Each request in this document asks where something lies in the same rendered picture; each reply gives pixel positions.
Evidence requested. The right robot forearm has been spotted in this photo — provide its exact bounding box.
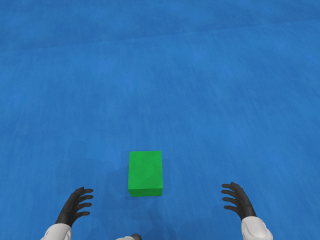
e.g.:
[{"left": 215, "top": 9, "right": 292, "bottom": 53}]
[{"left": 241, "top": 216, "right": 273, "bottom": 240}]

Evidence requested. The left robot hand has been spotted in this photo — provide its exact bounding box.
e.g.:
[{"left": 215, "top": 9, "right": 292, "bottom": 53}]
[{"left": 55, "top": 187, "right": 94, "bottom": 228}]

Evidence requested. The left robot forearm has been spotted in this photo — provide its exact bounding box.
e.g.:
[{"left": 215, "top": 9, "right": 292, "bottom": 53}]
[{"left": 41, "top": 223, "right": 72, "bottom": 240}]

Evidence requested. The carton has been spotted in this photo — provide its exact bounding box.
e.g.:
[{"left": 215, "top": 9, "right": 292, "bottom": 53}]
[{"left": 128, "top": 151, "right": 163, "bottom": 197}]

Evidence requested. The right robot hand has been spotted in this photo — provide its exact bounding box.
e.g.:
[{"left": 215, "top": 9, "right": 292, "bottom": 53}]
[{"left": 221, "top": 182, "right": 257, "bottom": 221}]

